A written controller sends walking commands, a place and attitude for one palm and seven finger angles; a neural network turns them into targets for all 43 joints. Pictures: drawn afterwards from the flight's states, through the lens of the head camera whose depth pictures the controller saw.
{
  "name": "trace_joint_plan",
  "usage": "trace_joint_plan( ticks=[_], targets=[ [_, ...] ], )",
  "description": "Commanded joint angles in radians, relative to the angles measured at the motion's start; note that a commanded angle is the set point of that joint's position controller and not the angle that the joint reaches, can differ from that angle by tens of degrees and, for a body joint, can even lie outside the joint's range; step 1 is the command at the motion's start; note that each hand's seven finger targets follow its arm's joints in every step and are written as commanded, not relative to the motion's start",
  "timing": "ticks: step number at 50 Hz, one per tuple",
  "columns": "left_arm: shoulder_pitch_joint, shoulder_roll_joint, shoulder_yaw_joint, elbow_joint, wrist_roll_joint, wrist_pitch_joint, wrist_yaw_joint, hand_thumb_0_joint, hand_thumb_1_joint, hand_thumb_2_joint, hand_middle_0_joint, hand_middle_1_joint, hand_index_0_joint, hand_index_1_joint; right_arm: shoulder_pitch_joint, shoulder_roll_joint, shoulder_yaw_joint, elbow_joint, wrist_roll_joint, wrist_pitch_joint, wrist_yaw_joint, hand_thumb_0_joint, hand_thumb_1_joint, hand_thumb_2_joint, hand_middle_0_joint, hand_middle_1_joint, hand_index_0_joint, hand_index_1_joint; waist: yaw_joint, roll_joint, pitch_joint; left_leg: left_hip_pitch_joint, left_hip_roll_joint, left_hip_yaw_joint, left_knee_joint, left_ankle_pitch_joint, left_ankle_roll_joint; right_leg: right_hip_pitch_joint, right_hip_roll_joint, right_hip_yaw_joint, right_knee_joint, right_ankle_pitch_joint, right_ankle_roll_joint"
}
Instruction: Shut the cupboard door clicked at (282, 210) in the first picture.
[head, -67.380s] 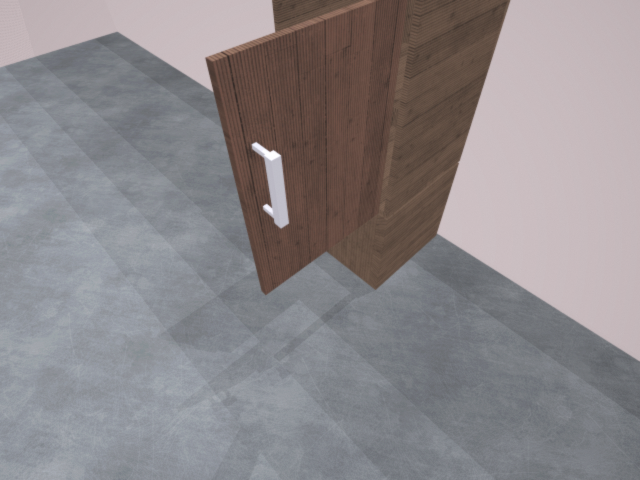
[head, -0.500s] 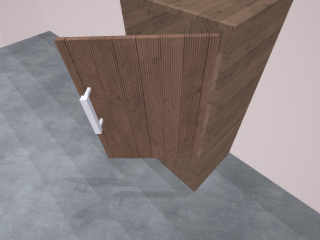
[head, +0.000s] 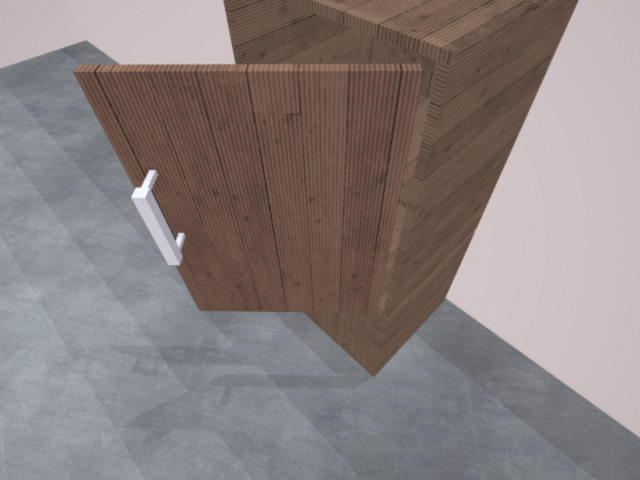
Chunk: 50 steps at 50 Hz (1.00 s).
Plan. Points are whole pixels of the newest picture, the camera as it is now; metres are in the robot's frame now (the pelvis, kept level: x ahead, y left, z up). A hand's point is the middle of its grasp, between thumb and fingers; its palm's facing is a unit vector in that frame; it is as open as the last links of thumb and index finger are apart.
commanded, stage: look again from close up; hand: left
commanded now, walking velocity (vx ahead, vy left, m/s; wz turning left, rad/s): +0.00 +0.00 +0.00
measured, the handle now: (163, 220) +0.48 +0.29 +0.01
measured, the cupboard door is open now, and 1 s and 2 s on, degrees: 44 44 44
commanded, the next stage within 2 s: shuffle to correct the standing spot in 0.16 s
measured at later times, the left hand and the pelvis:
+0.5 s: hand out of the picture +0.02 +0.18 -0.17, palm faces +0.05 -0.97 -0.22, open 7.3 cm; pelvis +0.00 -0.01 +0.00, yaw +1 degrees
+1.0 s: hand out of the picture +0.03 +0.25 -0.18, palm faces +0.09 -0.97 -0.21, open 7.3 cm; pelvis +0.04 +0.07 -0.01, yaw +1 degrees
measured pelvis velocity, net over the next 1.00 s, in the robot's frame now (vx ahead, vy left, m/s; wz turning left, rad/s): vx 0.04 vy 0.07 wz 0.02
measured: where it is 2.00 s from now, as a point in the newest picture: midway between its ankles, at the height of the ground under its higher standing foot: outside the picture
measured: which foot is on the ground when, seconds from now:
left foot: down 0.00-0.78, up 0.80-1.00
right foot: down 0.00-1.00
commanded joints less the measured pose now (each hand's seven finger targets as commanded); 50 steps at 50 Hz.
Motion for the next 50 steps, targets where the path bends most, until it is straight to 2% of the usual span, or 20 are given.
trace_joint_plan(
  ticks=[1,13,16,20,24,28,31,32,34,36,37,38,39,40,41,43,44,47,49,50],
  targets=[
    [0.050,0.134,0.026,-0.032,0.004,-0.017,0.011,0.000,0.900,0.900,-0.200,-0.300,-0.200,-0.300,0.061,-0.080,-0.018,-0.024,-0.004,-0.013,-0.008,0.000,-0.900,-0.900,0.200,0.300,0.200,0.300,-0.004,-0.023,-0.022,-0.008,0.089,-0.063,-0.056,0.229,0.031,0.027,-0.094,0.082,-0.077,0.320,-0.041],
    [0.027,0.154,0.032,-0.039,0.004,-0.019,0.010,0.000,0.900,0.900,-0.200,-0.300,-0.200,-0.300,0.044,-0.094,-0.021,-0.016,-0.005,-0.007,-0.008,0.000,-0.900,-0.900,0.200,0.300,0.200,0.300,-0.003,-0.036,-0.028,-0.007,0.091,-0.052,-0.059,0.202,0.017,0.047,-0.102,0.087,-0.103,0.344,-0.044],
    [0.032,0.158,0.039,-0.048,0.007,-0.017,0.011,0.000,0.900,0.900,-0.200,-0.300,-0.200,-0.300,0.056,-0.079,-0.021,-0.014,-0.005,0.001,-0.005,0.000,-0.900,-0.900,0.200,0.300,0.200,0.300,0.002,-0.041,-0.010,-0.029,0.073,-0.032,-0.042,0.119,0.012,0.042,-0.118,0.115,-0.120,0.269,-0.058],
    [0.054,0.189,0.055,-0.056,0.008,-0.009,0.012,0.000,0.900,0.900,-0.200,-0.300,-0.200,-0.300,0.072,-0.069,-0.024,-0.032,-0.008,0.016,0.001,0.000,-0.900,-0.900,0.200,0.300,0.200,0.300,0.013,-0.097,-0.011,-0.102,0.037,0.002,0.039,-0.005,-0.001,0.058,-0.192,0.211,-0.171,0.164,-0.101],
    [0.064,0.199,0.075,-0.075,0.013,-0.003,0.016,0.000,0.900,0.900,-0.200,-0.300,-0.200,-0.300,0.077,-0.064,-0.031,-0.052,-0.008,0.020,0.003,0.000,-0.900,-0.900,0.200,0.300,0.200,0.300,0.019,-0.144,0.015,-0.137,0.037,0.008,0.081,-0.063,-0.004,0.032,-0.254,0.263,-0.178,0.182,-0.145],
    [0.026,0.181,0.085,-0.106,0.015,0.008,0.015,0.000,0.900,0.900,-0.200,-0.300,-0.200,-0.300,0.150,-0.069,-0.034,-0.045,-0.011,0.011,0.006,0.000,-0.900,-0.900,0.200,0.300,0.200,0.300,-0.006,-0.050,-0.004,-0.034,0.054,-0.009,-0.016,0.088,0.010,-0.041,-0.172,0.144,-0.044,0.148,-0.100],
    [-0.013,0.108,0.072,-0.141,0.021,0.024,0.009,0.000,0.900,0.900,-0.200,-0.300,-0.200,-0.300,0.175,-0.126,-0.045,-0.055,-0.017,0.012,0.000,0.000,-0.900,-0.900,0.200,0.300,0.200,0.300,-0.009,0.183,0.030,-0.022,0.194,-0.167,-0.098,0.278,0.121,-0.143,-0.015,-0.056,0.156,-0.136,-0.030],
    [-0.024,0.096,0.067,-0.149,0.022,0.027,0.009,0.000,0.900,0.900,-0.200,-0.300,-0.200,-0.300,0.177,-0.131,-0.046,-0.063,-0.017,0.014,-0.002,0.000,-0.900,-0.900,0.200,0.300,0.200,0.300,-0.012,0.205,0.044,-0.024,0.218,-0.205,-0.116,0.317,0.157,-0.185,-0.001,-0.072,0.226,-0.227,-0.024],
    [-0.013,0.084,0.064,-0.151,0.017,0.026,0.006,0.000,0.900,0.900,-0.200,-0.300,-0.200,-0.300,0.158,-0.122,-0.042,-0.085,-0.020,0.015,-0.004,0.000,-0.900,-0.900,0.200,0.300,0.200,0.300,0.001,0.158,0.033,-0.028,0.220,-0.213,-0.093,0.393,0.195,-0.182,-0.015,-0.064,0.268,-0.269,-0.034],
    [0.057,0.068,0.065,-0.129,0.016,0.017,0.002,0.000,0.900,0.900,-0.200,-0.300,-0.200,-0.300,0.107,-0.117,-0.040,-0.102,-0.017,0.017,-0.005,0.000,-0.900,-0.900,0.200,0.300,0.200,0.300,0.046,0.080,0.008,-0.089,0.171,-0.142,0.001,0.411,0.162,-0.043,-0.025,-0.067,0.105,-0.105,-0.041],
    [0.124,0.087,0.072,-0.107,0.016,0.009,0.004,0.000,0.900,0.900,-0.200,-0.300,-0.200,-0.300,0.085,-0.120,-0.044,-0.117,-0.013,0.015,-0.005,0.000,-0.900,-0.900,0.200,0.300,0.200,0.300,0.073,0.010,-0.032,-0.161,0.117,-0.091,0.097,0.343,0.120,0.083,-0.076,0.002,0.016,0.031,-0.061],
    [0.195,0.160,0.089,-0.087,0.021,0.000,0.012,0.000,0.900,0.900,-0.200,-0.300,-0.200,-0.300,0.069,-0.090,-0.044,-0.141,-0.003,0.012,-0.001,0.000,-0.900,-0.900,0.200,0.300,0.200,0.300,0.091,-0.186,-0.071,-0.320,0.021,0.004,0.254,0.133,0.057,0.238,-0.260,0.232,-0.075,0.224,-0.119],
    [0.259,0.217,0.101,-0.071,0.017,-0.006,0.015,0.000,0.900,0.900,-0.200,-0.300,-0.200,-0.300,0.019,-0.076,-0.048,-0.166,-0.008,0.012,0.003,0.000,-0.900,-0.900,0.200,0.300,0.200,0.300,0.112,-0.262,-0.058,-0.448,-0.034,0.030,0.439,-0.263,0.011,0.293,-0.452,0.425,-0.153,0.513,-0.224],
    [0.266,0.220,0.099,-0.071,0.015,-0.013,0.021,0.000,0.900,0.900,-0.200,-0.300,-0.200,-0.300,0.022,-0.088,-0.051,-0.167,-0.010,0.015,0.001,0.000,-0.900,-0.900,0.200,0.300,0.200,0.300,0.102,-0.181,-0.064,-0.461,0.005,-0.056,0.556,-0.304,0.000,0.266,-0.479,0.435,-0.158,0.551,-0.280],
    [0.233,0.209,0.106,-0.080,0.016,-0.015,0.028,0.000,0.900,0.900,-0.200,-0.300,-0.200,-0.300,0.020,-0.082,-0.055,-0.167,-0.010,0.023,0.004,0.000,-0.900,-0.900,0.200,0.300,0.200,0.300,0.090,-0.175,-0.051,-0.479,0.026,-0.075,0.606,-0.288,-0.002,0.235,-0.466,0.403,-0.162,0.513,-0.283],
    [0.138,0.182,0.098,-0.111,0.025,-0.011,0.027,0.000,0.900,0.900,-0.200,-0.300,-0.200,-0.300,0.011,-0.067,-0.057,-0.163,-0.012,0.026,0.023,0.000,-0.900,-0.900,0.200,0.300,0.200,0.300,0.049,-0.219,0.018,-0.475,0.057,-0.077,0.617,-0.220,-0.003,0.126,-0.385,0.249,-0.160,0.446,-0.223],
    [0.099,0.181,0.100,-0.124,0.029,-0.013,0.024,0.000,0.900,0.900,-0.200,-0.300,-0.200,-0.300,0.021,-0.057,-0.056,-0.168,-0.009,0.029,0.032,0.000,-0.900,-0.900,0.200,0.300,0.200,0.300,0.030,-0.253,0.014,-0.420,0.064,-0.066,0.556,-0.194,-0.005,0.068,-0.356,0.178,-0.160,0.416,-0.192],
    [0.041,0.195,0.103,-0.147,0.033,-0.009,0.014,0.000,0.900,0.900,-0.200,-0.300,-0.200,-0.300,0.037,-0.011,-0.052,-0.156,-0.001,0.024,0.043,0.000,-0.900,-0.900,0.200,0.300,0.200,0.300,0.001,-0.219,0.016,-0.193,0.015,0.021,0.304,-0.044,-0.012,-0.097,-0.265,0.046,-0.129,0.302,-0.119],
    [0.032,0.182,0.099,-0.143,0.025,0.005,0.013,0.000,0.900,0.900,-0.200,-0.300,-0.200,-0.300,0.140,-0.013,-0.045,-0.112,-0.005,0.007,0.034,0.000,-0.900,-0.900,0.200,0.300,0.200,0.300,-0.036,-0.164,-0.036,-0.008,-0.013,0.065,0.083,0.143,-0.020,-0.121,-0.179,-0.012,-0.012,0.159,-0.064],
    [0.055,0.148,0.089,-0.138,0.020,0.013,0.012,0.000,0.900,0.900,-0.200,-0.300,-0.200,-0.300,0.194,-0.060,-0.053,-0.088,-0.009,-0.004,0.026,0.000,-0.900,-0.900,0.200,0.300,0.200,0.300,-0.046,-0.022,-0.083,0.084,0.033,0.026,0.017,0.229,-0.022,-0.129,-0.132,-0.042,0.125,0.063,-0.035]
  ],
)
